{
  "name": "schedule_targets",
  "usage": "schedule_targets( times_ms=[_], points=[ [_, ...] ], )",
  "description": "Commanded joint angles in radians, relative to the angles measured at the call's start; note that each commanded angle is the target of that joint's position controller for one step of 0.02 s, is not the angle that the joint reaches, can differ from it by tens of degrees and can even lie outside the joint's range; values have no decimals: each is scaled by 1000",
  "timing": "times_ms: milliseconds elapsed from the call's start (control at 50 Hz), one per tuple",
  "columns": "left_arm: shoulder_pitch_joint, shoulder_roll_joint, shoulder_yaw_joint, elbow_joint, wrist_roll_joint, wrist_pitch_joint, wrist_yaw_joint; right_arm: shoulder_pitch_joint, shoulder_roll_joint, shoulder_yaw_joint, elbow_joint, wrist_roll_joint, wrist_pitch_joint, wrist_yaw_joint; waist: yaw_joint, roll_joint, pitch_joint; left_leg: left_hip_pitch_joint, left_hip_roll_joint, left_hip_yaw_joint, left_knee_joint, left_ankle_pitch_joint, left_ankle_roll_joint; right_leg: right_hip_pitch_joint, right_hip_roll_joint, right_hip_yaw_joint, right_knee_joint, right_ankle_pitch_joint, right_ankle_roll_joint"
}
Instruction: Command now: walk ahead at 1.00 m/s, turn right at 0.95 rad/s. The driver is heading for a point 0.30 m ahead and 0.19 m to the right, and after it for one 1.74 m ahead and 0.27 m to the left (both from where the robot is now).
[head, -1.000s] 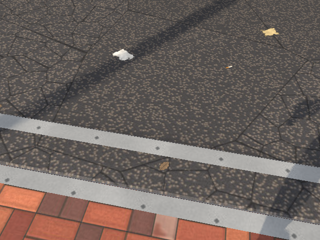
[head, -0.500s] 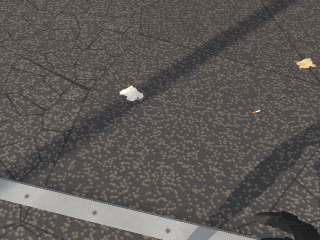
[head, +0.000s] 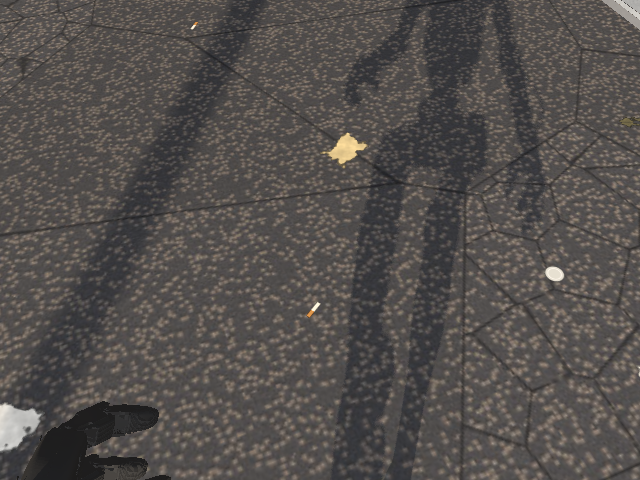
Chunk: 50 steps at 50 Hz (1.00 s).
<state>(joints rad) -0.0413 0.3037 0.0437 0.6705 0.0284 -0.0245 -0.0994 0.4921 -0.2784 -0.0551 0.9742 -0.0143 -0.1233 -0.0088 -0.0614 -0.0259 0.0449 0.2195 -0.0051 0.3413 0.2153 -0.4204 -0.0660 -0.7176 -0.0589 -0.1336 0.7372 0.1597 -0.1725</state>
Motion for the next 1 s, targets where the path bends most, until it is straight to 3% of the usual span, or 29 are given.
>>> schedule_targets(
  times_ms=[20,60,80,100,120,140,160,180,220,260,300,360,400,440,460,500,520,540,560,600,620,680,780,880,920,940,960,980,1000],
  points=[
    [102,57,12,10,9,-6,10,-74,-182,-28,-91,8,7,-25,140,77,24,-109,235,-14,127,1229,62,285,104,-83,-115,3,-28],
    [347,102,36,71,6,-3,38,-109,-237,-46,-107,-12,51,-31,269,122,-87,-126,286,-45,496,1429,90,530,139,-60,-115,-173,-72],
    [538,148,64,136,5,-5,61,-143,-230,-49,-122,-26,65,-25,337,98,-157,-253,281,-71,795,1307,107,756,147,-5,-136,-259,-101],
    [556,176,94,163,-20,1,88,-195,-193,-51,-137,-21,68,-8,337,-44,-123,-502,108,-90,1214,528,89,898,98,115,-206,-312,-138],
    [482,268,96,158,-16,0,83,-158,-29,-8,-207,-56,50,0,163,-182,-50,-916,22,-181,1532,-178,69,1002,-20,348,-3,158,-163],
    [519,338,110,124,-5,8,81,-191,-56,5,-331,-23,20,8,166,-133,-307,-1134,-4,-363,1518,-156,38,1246,-167,781,-230,-141,-366],
    [523,284,108,126,6,10,93,-274,-95,10,-335,-21,-10,9,183,-11,-186,-1220,44,-415,1385,-87,35,1133,-223,920,-467,-431,-331],
    [461,212,92,137,-7,5,96,-327,-126,4,-316,-25,-8,7,137,128,-45,-1146,87,-414,1250,-16,36,932,-172,819,-515,-463,-258],
    [399,178,72,113,-11,-26,105,-280,-118,10,-296,-58,26,6,43,125,18,-987,124,-427,1114,-5,7,667,-128,757,-507,-290,-245],
    [377,141,54,124,-25,-52,110,-307,-81,21,-304,-63,60,20,7,142,41,-858,166,-400,937,41,-30,459,-49,605,-545,-264,-206],
    [392,124,47,142,-22,-75,107,-394,-36,43,-339,-49,57,37,34,96,70,-777,168,-342,706,263,-14,377,24,442,-559,-54,-154],
    [483,103,40,177,-53,-101,84,-510,-8,55,-358,-5,48,45,132,41,61,-631,110,-259,442,649,77,424,49,320,-631,106,-57],
    [522,122,39,200,-40,-107,85,-554,-25,50,-369,5,49,43,160,12,65,-676,79,-240,350,672,130,608,12,285,-643,240,-20],
    [523,164,44,212,-17,-106,98,-519,-74,29,-356,-3,46,42,125,-21,12,-666,7,-215,313,557,171,794,-29,229,-561,559,19],
    [514,184,48,216,-1,-98,109,-457,-102,16,-337,-1,46,41,84,-54,-32,-623,-36,-208,328,477,184,854,-53,203,-476,729,37],
    [423,203,56,198,40,-70,128,-100,-163,-19,-227,13,58,31,-107,-95,-175,-360,-91,-216,369,346,216,844,-77,142,-76,921,56],
    [339,201,56,175,43,-62,133,113,-197,-42,-165,8,69,22,-231,-57,-214,-163,-47,-278,357,251,258,673,-26,86,305,770,72],
    [403,51,23,128,8,-76,111,147,-289,-70,-144,-18,78,20,-126,261,-254,124,173,-748,358,60,426,197,153,92,820,-157,145],
    [439,50,3,96,-1,-105,96,28,-235,-59,-153,-2,88,38,-38,323,-320,175,276,-1236,81,-97,497,-25,207,217,886,-563,138],
    [288,93,-10,59,18,-121,94,-102,-140,-48,-181,0,81,43,-4,7,-120,-94,247,-1074,15,-116,444,-31,70,268,725,-433,114],
    [242,81,-15,41,30,-117,93,-98,-117,-41,-167,-3,76,38,22,-54,-51,-233,199,-983,5,-21,410,13,40,257,629,-433,118],
    [228,44,-37,-10,60,-67,85,-84,-126,-31,-138,9,53,28,98,6,20,-463,102,-836,-32,119,390,80,-9,229,453,-482,169],
    [-48,14,-72,-129,20,-63,63,-49,-163,-52,-162,20,39,30,16,53,76,-633,13,-721,-112,318,328,222,2,135,-9,-142,222],
    [-99,38,-66,-164,7,-73,75,13,-188,-68,-160,26,49,20,-34,87,-4,-378,39,-754,37,651,258,307,61,148,-226,-87,199],
    [44,105,-36,-125,4,-82,94,-11,-230,-77,-167,18,49,14,37,81,-116,-323,34,-746,250,899,217,506,103,148,-260,-232,174],
    [212,141,-17,-87,3,-89,108,-58,-256,-82,-179,17,43,20,137,73,-213,-385,1,-723,455,886,197,712,67,172,-262,-272,153],
    [437,212,14,-54,19,-92,132,-92,-197,-67,-205,16,30,24,233,19,-350,-524,-32,-670,735,676,194,964,-100,314,-235,-529,118],
    [497,275,35,-41,64,-86,136,9,-23,-23,-243,62,26,16,172,-259,-512,-853,-138,-539,1059,-107,168,1270,-435,804,-328,-779,15],
    [447,266,51,-35,37,-70,129,-20,-89,-12,-265,45,46,11,154,-275,-506,-986,-55,-473,1189,-49,182,1201,-444,1021,-430,-969,-22]
  ],
)
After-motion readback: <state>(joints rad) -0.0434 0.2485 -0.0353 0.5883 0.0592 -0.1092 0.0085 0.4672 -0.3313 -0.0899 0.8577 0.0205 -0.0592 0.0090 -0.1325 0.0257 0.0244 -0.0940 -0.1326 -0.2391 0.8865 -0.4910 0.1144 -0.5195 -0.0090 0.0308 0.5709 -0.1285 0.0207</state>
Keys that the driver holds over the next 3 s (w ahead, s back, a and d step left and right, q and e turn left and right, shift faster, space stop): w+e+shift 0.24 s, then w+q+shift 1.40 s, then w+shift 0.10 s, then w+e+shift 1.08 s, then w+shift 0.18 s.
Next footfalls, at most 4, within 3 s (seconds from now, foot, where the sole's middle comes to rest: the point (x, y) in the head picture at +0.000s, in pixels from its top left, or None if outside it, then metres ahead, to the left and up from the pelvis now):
0.10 right None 0.26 -0.03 -0.79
0.52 left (335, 359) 0.74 -0.03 -0.79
0.96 right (409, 227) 1.12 -0.26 -0.79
1.40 left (290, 149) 1.46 0.05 -0.79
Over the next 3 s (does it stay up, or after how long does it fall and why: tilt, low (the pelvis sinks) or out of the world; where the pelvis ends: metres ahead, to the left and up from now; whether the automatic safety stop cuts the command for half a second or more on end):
stays up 2.58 0.63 -0.03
